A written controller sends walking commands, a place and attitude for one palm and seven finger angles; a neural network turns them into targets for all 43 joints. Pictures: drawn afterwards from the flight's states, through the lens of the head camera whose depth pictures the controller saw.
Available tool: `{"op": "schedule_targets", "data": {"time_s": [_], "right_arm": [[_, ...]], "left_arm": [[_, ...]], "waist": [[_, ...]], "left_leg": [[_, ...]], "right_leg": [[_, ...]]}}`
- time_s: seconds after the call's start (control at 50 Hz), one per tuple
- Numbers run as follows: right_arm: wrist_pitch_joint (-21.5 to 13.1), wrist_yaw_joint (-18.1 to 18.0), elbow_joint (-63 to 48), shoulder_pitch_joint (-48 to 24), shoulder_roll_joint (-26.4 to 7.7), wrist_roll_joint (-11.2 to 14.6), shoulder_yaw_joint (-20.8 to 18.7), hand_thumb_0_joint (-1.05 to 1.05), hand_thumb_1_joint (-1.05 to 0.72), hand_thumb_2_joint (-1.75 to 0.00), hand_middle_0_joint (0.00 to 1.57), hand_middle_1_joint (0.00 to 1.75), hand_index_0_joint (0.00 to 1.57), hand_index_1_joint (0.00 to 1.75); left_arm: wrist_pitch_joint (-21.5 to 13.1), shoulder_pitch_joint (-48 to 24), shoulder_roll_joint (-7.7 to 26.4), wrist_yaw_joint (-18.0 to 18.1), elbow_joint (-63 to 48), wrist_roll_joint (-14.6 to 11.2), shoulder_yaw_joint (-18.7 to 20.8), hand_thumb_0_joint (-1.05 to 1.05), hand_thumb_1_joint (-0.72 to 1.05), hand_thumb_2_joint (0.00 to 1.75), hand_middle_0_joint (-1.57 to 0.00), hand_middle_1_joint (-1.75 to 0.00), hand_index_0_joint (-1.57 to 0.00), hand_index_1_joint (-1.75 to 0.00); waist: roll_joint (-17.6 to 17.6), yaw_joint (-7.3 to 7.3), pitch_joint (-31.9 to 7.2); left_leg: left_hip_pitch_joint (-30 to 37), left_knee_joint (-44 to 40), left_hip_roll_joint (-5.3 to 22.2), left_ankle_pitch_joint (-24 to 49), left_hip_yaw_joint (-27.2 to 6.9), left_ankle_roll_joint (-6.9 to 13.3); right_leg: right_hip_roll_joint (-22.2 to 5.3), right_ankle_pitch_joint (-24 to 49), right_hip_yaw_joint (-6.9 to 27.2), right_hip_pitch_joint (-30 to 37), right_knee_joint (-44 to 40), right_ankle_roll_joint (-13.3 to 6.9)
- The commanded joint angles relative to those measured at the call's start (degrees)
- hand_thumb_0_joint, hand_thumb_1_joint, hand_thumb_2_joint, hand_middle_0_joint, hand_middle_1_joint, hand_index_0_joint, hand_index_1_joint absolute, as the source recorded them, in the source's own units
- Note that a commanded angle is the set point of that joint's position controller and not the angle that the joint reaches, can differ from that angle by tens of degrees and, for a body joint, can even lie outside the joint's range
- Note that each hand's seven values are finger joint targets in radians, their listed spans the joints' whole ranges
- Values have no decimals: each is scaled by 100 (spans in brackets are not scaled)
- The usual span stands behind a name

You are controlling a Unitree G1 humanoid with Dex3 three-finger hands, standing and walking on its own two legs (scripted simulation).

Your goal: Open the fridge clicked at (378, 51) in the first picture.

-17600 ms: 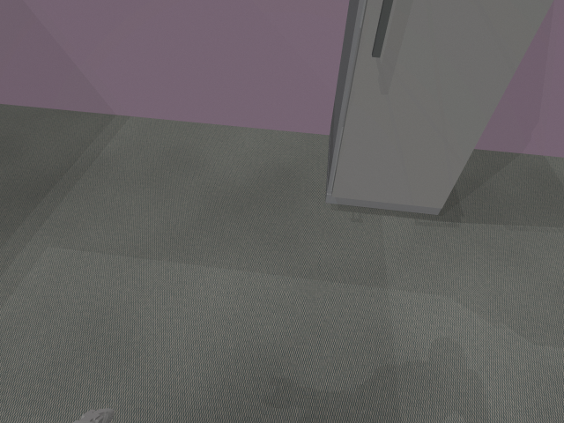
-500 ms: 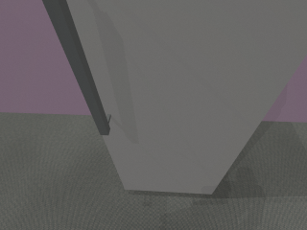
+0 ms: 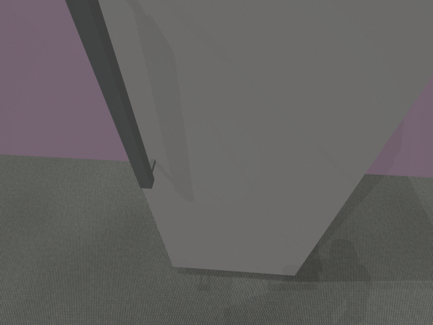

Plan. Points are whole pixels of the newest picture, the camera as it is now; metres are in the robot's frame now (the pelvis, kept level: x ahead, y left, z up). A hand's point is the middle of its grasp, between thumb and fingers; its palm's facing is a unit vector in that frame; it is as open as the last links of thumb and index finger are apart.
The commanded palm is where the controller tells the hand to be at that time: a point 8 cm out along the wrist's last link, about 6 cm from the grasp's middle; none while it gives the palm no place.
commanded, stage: look again from close up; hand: left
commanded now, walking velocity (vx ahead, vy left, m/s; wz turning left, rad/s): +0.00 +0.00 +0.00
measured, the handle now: (123, 94) +0.41 +0.18 +0.23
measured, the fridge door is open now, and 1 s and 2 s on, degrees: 0 0 0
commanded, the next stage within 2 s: raise the hand to about handle height in 0.64 s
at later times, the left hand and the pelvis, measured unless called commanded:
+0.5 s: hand out of the picture -0.01 +0.18 -0.17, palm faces +0.03 -0.98 -0.20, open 7.3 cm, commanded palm none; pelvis -0.01 +0.01 +0.00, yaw +0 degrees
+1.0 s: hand (109, 269) +0.20 +0.19 +0.03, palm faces +0.14 -0.99 -0.05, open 7.8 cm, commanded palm +0.10 +0.25 -0.03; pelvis -0.03 +0.02 -0.02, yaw +2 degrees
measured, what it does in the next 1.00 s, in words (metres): stands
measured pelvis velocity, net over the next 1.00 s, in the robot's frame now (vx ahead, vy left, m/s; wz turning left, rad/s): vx -0.03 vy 0.02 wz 0.03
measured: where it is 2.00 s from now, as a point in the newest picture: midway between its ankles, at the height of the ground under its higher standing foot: outside the picture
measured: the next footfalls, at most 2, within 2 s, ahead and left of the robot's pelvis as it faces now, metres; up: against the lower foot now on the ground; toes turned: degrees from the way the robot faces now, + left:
none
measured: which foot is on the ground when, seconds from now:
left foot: down 0.00-1.00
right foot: down 0.00-1.00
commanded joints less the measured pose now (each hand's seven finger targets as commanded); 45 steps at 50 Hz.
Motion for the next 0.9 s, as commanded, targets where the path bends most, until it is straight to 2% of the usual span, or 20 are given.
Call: {"op": "schedule_targets", "data": {"time_s": [0.0,0.18,0.3,0.4,0.48,0.54,0.7,0.72,0.74,0.76,0.78,0.8,0.82,0.84,0.86,0.88], "right_arm": [[-77,-37,-72,469,-479,-20,-63,0,-90,-90,20,30,20,30],[-80,-36,-40,505,-421,-14,-64,0,-90,-90,20,30,20,30],[-88,-38,-29,524,-449,-17,-61,0,-90,-90,20,30,20,30],[-97,-41,-30,512,-451,-13,-64,0,-90,-90,20,30,20,30],[-90,-36,-23,492,-418,-10,-56,0,-90,-90,20,30,20,30],[-99,-29,-28,490,-468,-15,-63,0,-90,-90,20,30,20,30],[-116,-40,-27,477,-453,-6,-72,0,-90,-90,20,30,20,30],[-148,35,-427,-294,-676,66,-133,0,-90,-90,20,30,20,30],[-1017,-237,-2458,-116,-1721,321,-171,0,-90,-90,20,30,20,30],[-1488,-427,-2213,-682,-1140,232,-64,0,-90,-90,20,30,20,30],[-1618,-375,-1925,-596,-1283,270,-162,0,-90,-90,20,30,20,30],[-1629,-305,-1961,-395,-903,376,-156,0,-90,-90,20,30,20,30],[-1701,-315,-2336,-571,-1151,437,-148,0,-90,-90,20,30,20,30],[-1821,-328,-2505,-599,-1330,368,-256,0,-90,-90,20,30,20,30],[-1914,-330,-2671,-622,-1377,292,-295,0,-90,-90,20,30,20,30],[-1962,-282,-2849,-613,-1389,242,-337,0,-90,-90,20,30,20,30]], "left_arm": [[-82,318,586,33,-170,-24,89,0,90,90,-20,-30,-20,-30],[-88,339,575,33,-157,-21,84,0,90,90,-20,-30,-20,-30],[-77,340,561,32,-160,-25,87,0,90,90,-20,-30,-20,-30],[-80,348,563,31,-141,-20,84,0,90,90,-20,-30,-20,-30],[-69,360,536,26,-130,-12,74,0,90,90,-20,-30,-20,-30],[-77,360,559,27,-144,-23,79,0,90,90,-20,-30,-20,-30],[-84,382,537,29,-131,-14,81,0,90,90,-20,-30,-20,-30],[-189,1023,672,272,146,30,103,0,90,90,-20,-30,-20,-30],[-1459,-3339,1894,154,-8699,-1262,554,0,88,89,-20,-32,-20,-32],[-1079,-996,1552,427,-7333,-751,725,0,85,88,-20,-33,-20,-33],[-750,-684,1205,694,-6783,-825,478,0,83,87,-21,-34,-21,-34],[-181,804,-105,630,-5790,-819,-315,0,81,86,-21,-36,-21,-36],[-281,66,-89,477,-6744,-1068,-338,0,78,85,-21,-37,-21,-37],[-571,-37,276,360,-6976,-1090,-16,0,76,84,-21,-39,-21,-39],[-871,17,335,240,-6772,-1072,90,0,74,83,-21,-40,-21,-40],[-1103,346,298,53,-6305,-1050,217,0,71,82,-21,-42,-21,-42]], "waist": [[-110,-18,108],[-163,-20,126],[0,-10,193],[-71,-10,149],[-136,-2,272],[-116,-5,132],[-86,2,71],[-229,268,-163],[842,-497,-2927],[1661,55,-2651],[1687,-32,-2034],[841,-135,-1231],[53,-197,-464],[-513,-316,-415],[-1093,-389,-45],[-1279,-299,137]], "left_leg": [[-380,-335,457,886,-357,192],[-405,-342,459,854,-362,196],[-458,-380,478,845,-375,205],[-446,-370,477,914,-399,217],[-489,-402,472,796,-397,223],[-456,-387,469,840,-415,225],[-411,-369,478,1006,-434,239],[-726,1045,527,1133,-80,56],[498,172,-191,1577,-315,239],[512,88,-83,2407,-106,289],[110,232,-12,2011,-241,89],[-345,159,92,1821,-327,155],[-652,150,92,1369,-495,212],[-743,347,25,891,-469,262],[-1115,535,-50,475,-467,292],[-1371,725,-117,349,-471,294]], "right_leg": [[-792,1324,750,157,-393,-43],[-800,1306,739,157,-410,-44],[-780,1131,735,100,-399,-40],[-784,1193,728,129,-379,-33],[-782,1009,729,44,-428,-22],[-790,1017,723,94,-400,-23],[-801,1226,698,141,-347,-16],[-1218,4126,987,268,-153,243],[-664,2801,736,919,204,130],[-355,1751,490,843,326,-17],[-392,1034,273,351,291,18],[-345,898,133,-23,190,90],[-349,735,21,-307,140,172],[-326,286,-18,-644,59,232],[-301,-267,-58,-1081,29,281],[-306,-495,-51,-1328,126,268]]}}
